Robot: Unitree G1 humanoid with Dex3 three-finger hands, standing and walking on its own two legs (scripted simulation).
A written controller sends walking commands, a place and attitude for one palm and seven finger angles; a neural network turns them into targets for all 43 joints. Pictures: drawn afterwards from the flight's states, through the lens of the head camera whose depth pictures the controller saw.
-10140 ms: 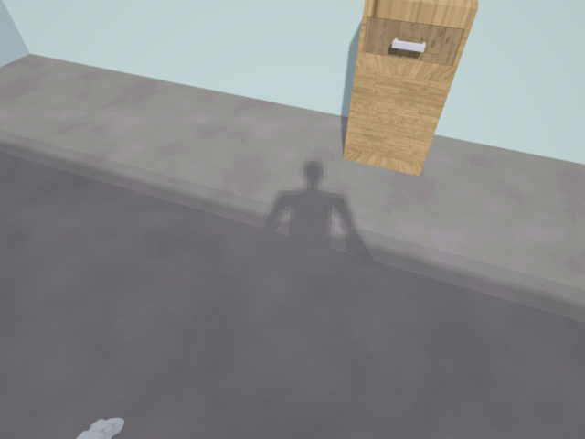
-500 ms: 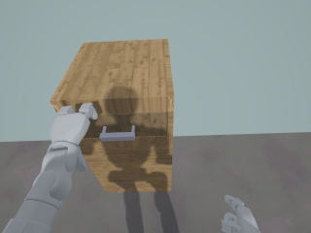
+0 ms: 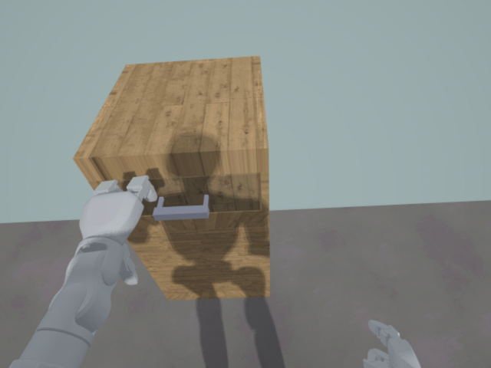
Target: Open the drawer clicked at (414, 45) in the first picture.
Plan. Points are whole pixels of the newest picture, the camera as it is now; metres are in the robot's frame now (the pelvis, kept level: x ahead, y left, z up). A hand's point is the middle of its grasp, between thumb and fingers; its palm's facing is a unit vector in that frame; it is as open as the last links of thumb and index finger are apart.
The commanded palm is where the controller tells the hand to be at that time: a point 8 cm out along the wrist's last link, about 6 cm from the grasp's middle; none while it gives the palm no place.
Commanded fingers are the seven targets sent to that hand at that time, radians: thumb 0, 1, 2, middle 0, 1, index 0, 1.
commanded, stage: move the hooked fingers above the handle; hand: left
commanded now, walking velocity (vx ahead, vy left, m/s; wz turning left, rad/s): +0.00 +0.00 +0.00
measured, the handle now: (182, 206) +0.49 +0.23 -0.10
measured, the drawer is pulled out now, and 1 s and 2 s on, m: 0.00 0.00 0.00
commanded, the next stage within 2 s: none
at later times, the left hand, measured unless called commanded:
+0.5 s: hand (154, 222) +0.35 +0.22 +0.03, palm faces -0.05 -0.07 -1.00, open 13.9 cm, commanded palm +0.33 +0.24 +0.08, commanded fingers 0.00 -0.50 0.30 -0.30 -1.20 -0.30 -1.20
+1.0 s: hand (166, 215) +0.39 +0.22 -0.01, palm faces -0.02 -0.06 -1.00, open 13.9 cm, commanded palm +0.37 +0.23 +0.05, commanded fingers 0.00 -0.50 0.30 -0.30 -1.20 -0.30 -1.20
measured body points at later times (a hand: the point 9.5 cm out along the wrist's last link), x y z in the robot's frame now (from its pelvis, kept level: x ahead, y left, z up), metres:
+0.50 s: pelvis +0.01 -0.03 -0.01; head +0.05 -0.06 +0.44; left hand +0.35 +0.22 +0.08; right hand +0.15 -0.29 -0.13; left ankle +0.00 +0.10 -0.74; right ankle -0.01 -0.12 -0.74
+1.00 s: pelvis +0.02 +0.00 -0.02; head +0.07 -0.02 +0.43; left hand +0.39 +0.22 +0.05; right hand +0.13 -0.26 -0.15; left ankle +0.00 +0.10 -0.74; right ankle -0.01 -0.12 -0.74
